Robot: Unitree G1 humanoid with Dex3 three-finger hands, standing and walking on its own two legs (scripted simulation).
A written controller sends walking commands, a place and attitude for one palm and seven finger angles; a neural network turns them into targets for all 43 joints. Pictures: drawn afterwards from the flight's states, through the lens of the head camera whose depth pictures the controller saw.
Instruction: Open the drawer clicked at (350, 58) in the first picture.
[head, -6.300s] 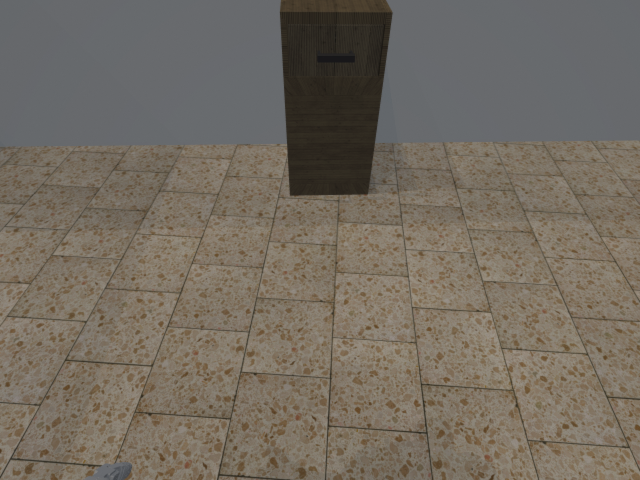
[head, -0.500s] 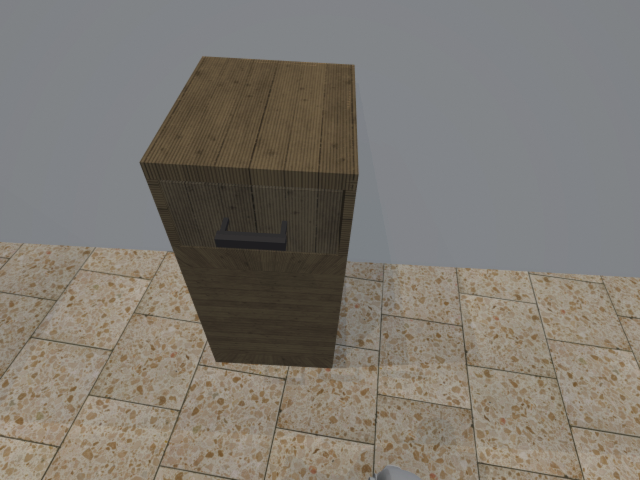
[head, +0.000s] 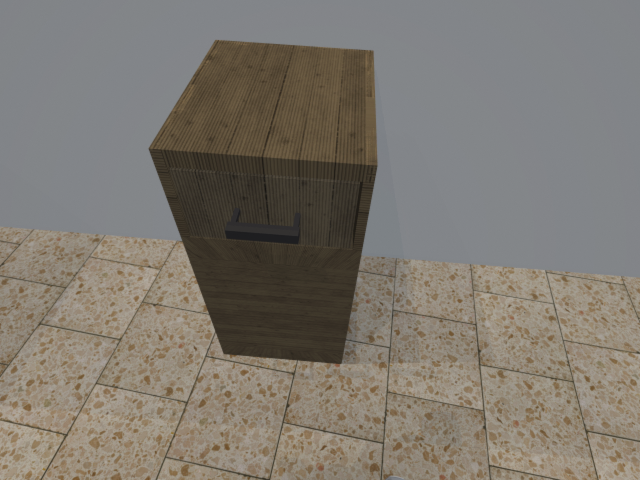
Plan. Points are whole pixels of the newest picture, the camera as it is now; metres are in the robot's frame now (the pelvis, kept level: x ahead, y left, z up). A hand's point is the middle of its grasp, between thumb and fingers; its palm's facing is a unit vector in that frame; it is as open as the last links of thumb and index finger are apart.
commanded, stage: come to a stop and stand still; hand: left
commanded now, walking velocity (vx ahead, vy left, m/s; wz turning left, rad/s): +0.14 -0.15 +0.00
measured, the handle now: (264, 224) +0.56 +0.13 -0.07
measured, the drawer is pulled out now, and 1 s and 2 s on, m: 0.00 0.00 0.00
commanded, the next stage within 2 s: look again from close up in 1.08 s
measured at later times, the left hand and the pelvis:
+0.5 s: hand out of the picture +0.01 +0.17 -0.15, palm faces -0.02 -0.98 -0.22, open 7.4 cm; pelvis -0.02 -0.01 +0.01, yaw -2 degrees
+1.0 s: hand out of the picture +0.01 +0.14 -0.15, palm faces +0.00 -0.98 -0.21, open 7.3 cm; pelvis +0.00 -0.03 +0.02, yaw -2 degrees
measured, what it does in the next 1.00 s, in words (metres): steps on the spot: right foot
